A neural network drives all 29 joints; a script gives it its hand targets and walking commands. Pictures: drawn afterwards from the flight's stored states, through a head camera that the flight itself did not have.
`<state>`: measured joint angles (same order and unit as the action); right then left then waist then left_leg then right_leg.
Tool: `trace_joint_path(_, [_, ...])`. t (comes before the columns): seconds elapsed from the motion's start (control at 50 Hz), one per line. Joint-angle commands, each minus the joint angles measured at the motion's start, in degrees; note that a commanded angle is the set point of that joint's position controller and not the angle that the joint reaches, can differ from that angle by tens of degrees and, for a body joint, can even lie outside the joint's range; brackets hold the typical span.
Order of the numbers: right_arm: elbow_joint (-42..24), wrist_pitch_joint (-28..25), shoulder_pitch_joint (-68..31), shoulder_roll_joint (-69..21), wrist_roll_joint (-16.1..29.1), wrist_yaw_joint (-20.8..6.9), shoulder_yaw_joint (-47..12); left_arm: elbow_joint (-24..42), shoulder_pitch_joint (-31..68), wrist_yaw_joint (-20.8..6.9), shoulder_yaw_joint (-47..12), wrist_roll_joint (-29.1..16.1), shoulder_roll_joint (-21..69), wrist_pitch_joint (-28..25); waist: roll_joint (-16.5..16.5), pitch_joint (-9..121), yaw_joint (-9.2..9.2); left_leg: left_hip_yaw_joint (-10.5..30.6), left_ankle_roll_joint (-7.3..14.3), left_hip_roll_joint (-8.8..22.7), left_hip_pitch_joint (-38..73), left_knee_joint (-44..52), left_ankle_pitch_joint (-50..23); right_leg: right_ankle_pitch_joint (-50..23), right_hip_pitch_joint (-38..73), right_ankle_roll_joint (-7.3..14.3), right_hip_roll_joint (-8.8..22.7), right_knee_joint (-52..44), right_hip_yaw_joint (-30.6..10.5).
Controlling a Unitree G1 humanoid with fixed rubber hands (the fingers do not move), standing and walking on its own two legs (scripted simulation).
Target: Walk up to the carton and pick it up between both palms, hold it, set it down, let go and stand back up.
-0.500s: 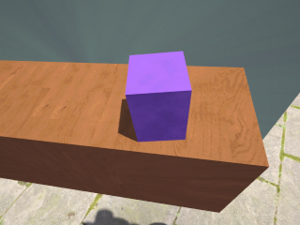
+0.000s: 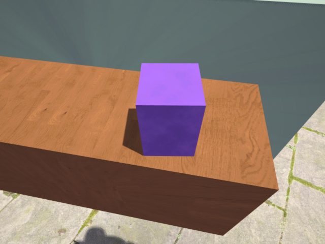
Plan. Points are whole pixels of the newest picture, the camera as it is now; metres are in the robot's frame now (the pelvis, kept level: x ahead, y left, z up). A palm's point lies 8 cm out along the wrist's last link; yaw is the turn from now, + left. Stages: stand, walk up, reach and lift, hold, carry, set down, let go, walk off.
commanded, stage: stand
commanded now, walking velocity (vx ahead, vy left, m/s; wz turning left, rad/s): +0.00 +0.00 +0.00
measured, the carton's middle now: (169, 112) +0.46 +0.02 +0.03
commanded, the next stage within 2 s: reach and lift in 0.44 s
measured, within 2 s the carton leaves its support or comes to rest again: neither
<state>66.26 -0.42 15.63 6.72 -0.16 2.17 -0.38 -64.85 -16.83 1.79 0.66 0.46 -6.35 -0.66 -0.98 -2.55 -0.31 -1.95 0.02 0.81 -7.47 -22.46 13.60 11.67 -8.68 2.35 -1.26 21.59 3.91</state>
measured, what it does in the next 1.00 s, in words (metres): stands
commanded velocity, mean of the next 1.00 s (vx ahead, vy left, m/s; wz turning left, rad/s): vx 0.00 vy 0.00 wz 0.00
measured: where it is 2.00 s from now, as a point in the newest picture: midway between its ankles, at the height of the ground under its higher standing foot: outside the picture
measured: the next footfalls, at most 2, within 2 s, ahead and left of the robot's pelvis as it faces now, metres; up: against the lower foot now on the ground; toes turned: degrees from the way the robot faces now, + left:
none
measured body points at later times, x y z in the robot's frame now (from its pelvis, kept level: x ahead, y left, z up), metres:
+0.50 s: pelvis +0.00 +0.00 +0.00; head +0.01 +0.01 +0.45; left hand -0.02 +0.20 -0.17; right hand -0.03 -0.20 -0.17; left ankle -0.01 +0.12 -0.74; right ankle +0.00 -0.09 -0.74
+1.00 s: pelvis -0.03 -0.02 +0.00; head +0.02 -0.01 +0.45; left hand +0.13 +0.18 -0.13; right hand +0.12 -0.18 -0.13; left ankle -0.02 +0.12 -0.74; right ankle +0.00 -0.09 -0.74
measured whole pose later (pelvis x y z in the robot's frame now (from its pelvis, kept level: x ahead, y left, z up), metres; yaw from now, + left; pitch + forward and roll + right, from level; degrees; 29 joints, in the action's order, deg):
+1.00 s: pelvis -0.03 -0.02 +0.00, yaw -2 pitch -1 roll +1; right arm 42.2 8.5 4.2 -0.2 -1.8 3.8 0.3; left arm -33.6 -1.3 -1.2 5.0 3.3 -4.6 32.7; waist -1.7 -6.3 -1.7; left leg -4.3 0.1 1.9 -10.3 -21.8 11.2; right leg 9.6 -13.5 3.1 -2.3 23.3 1.9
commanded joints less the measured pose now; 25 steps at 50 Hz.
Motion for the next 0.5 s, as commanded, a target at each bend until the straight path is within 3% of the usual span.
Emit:
trace_joint_path(0.0, [-0.4,-0.6,5.0,4.4,0.0,0.4,0.7,0.1,-3.9,0.3,0.7,0.0,-4.1,-0.5,2.5,-3.3,0.64,6.3,1.8,5.7,-2.9,5.3,-7.1,-4.3,-0.7,0.6,6.0,-4.0,-6.3])
trace_joint_path(0.04, [-0.4,-0.6,5.2,4.6,-0.1,0.4,0.7,-0.3,-4.9,0.3,0.7,0.1,-3.4,-0.3,2.1,-4.5,-0.15,6.1,1.6,5.4,-4.2,5.3,-5.1,-3.1,-1.1,0.3,5.9,-4.3,-6.0])
trace_joint_path(0.06, [-0.9,-0.5,4.2,4.7,-0.2,0.4,1.0,-0.8,-5.5,0.1,0.4,-0.1,-2.5,-0.4,-0.3,-2.9,-0.44,5.6,1.9,5.3,-1.5,4.8,-5.2,-3.4,-1.7,0.2,6.0,-4.7,-6.9])
trace_joint_path(0.12, [-0.3,-0.8,6.1,4.7,-0.1,0.3,0.6,-0.6,-3.7,0.3,0.5,0.0,-3.2,-0.5,0.1,-1.9,0.53,5.9,1.7,5.0,-2.6,5.1,-6.1,-4.5,0.5,0.3,6.5,-4.3,-6.6])
trace_joint_path(0.18, [0.0,-0.8,5.9,4.5,-0.2,0.4,0.7,-1.2,-5.0,0.4,0.5,0.0,-3.0,-0.5,1.9,-3.2,0.08,5.1,1.5,5.1,-2.2,4.8,-4.8,-3.4,-1.3,-0.1,6.4,-4.6,-6.5])
trace_joint_path(0.2, [0.4,-0.9,6.6,4.2,-0.2,0.4,0.5,-1.2,-4.0,0.4,0.7,0.3,-4.1,-0.5,-0.7,-3.6,0.56,5.3,1.4,5.3,-2.8,5.2,-6.1,-5.2,-0.5,-0.3,6.4,-4.1,-6.5])
trace_joint_path(0.24, [0.0,-0.9,6.1,4.2,-0.3,0.3,0.6,-1.4,-4.5,0.6,0.5,-0.2,-2.9,-0.4,-1.0,-2.9,0.21,5.3,1.7,5.6,-3.2,5.0,-6.0,-5.7,0.2,0.1,6.5,-3.9,-6.5])
trace_joint_path(0.26, [0.4,-0.9,6.6,3.2,-0.1,0.4,0.3,-1.4,-3.9,0.5,0.4,-0.2,-3.3,-0.3,0.1,-3.8,0.64,4.7,1.0,4.8,-3.8,5.2,-5.4,-5.3,-0.7,0.3,6.4,-4.1,-7.2])
trace_joint_path(0.3, [0.2,-0.9,6.3,3.5,-0.3,0.5,0.4,-1.5,-4.8,0.5,0.7,-0.2,-4.0,-0.4,-0.7,-2.5,0.01,4.8,1.4,5.1,-1.4,4.6,-7.1,-5.5,-0.9,-0.1,5.9,-3.9,-6.8])
trace_joint_path(0.32, [0.4,-0.9,6.2,3.1,-0.4,0.4,0.3,-1.6,-5.1,0.5,0.5,-0.3,-3.0,-0.3,2.1,-2.7,-0.21,4.5,1.6,4.7,-2.3,5.0,-5.4,-4.2,-1.5,0.3,6.3,-3.9,-6.7])
trace_joint_path(0.42, [0.6,-0.8,7.6,3.1,-0.2,0.3,0.1,-2.0,-4.8,0.6,0.8,0.1,-3.8,-0.4,2.2,-3.2,0.57,4.7,1.6,4.9,-2.5,4.8,-5.4,-3.5,-1.5,0.3,6.3,-4.0,-7.2])
trace_joint_path(0.44, [-16.9,-0.8,-46.5,8.1,-8.1,-3.6,9.1,17.5,50.1,-2.5,-1.1,-4.2,-17.1,5.9,-7.2,11.6,4.05,-1.4,1.3,1.2,-24.9,-1.3,3.5,2.9,-15.1,-3.0,2.6,10.8,-2.5])
trace_joint_path(0.46, [-15.6,3.6,-35.1,7.9,-11.7,-5.8,13.8,15.5,41.1,-0.9,-3.0,-4.9,-16.4,8.5,-7.6,10.4,4.04,-4.0,2.1,1.1,-31.1,-3.4,12.3,11.1,-12.1,-2.9,4.0,14.2,-1.4])
trace_joint_path(0.48, [-21.0,5.9,-30.1,9.3,-11.5,-6.9,14.6,20.4,39.1,0.2,-2.7,-5.7,-16.2,11.0,-7.5,13.8,3.31,-5.0,1.9,0.2,-30.3,-3.0,13.3,9.3,-5.4,-2.8,5.0,13.6,-2.4])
